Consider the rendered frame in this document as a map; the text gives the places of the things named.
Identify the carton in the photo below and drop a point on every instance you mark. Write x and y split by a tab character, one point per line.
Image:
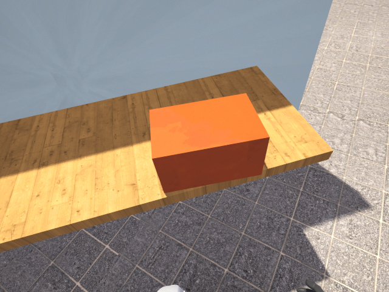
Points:
207	142

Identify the table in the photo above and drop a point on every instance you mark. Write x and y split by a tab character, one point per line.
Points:
86	165

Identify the right robot hand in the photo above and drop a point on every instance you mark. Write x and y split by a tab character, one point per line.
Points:
313	287

